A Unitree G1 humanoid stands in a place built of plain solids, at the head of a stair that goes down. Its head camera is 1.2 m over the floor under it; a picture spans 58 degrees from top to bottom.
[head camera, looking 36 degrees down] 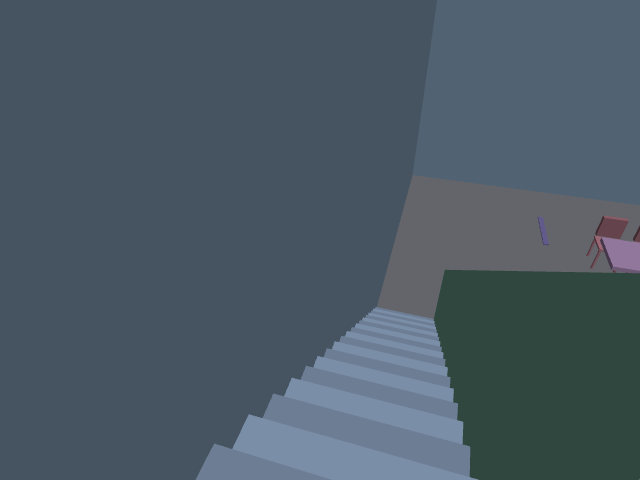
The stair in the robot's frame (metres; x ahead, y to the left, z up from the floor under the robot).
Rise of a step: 0.19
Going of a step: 0.23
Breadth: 0.88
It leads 17 degrees to the right of straight ahead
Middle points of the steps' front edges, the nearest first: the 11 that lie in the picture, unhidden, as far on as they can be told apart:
0.86 -0.14 -0.37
1.08 -0.21 -0.56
1.31 -0.27 -0.75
1.53 -0.34 -0.93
1.75 -0.41 -1.12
1.98 -0.47 -1.30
2.20 -0.54 -1.49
2.42 -0.61 -1.68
2.65 -0.68 -1.86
2.87 -0.74 -2.05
3.09 -0.81 -2.24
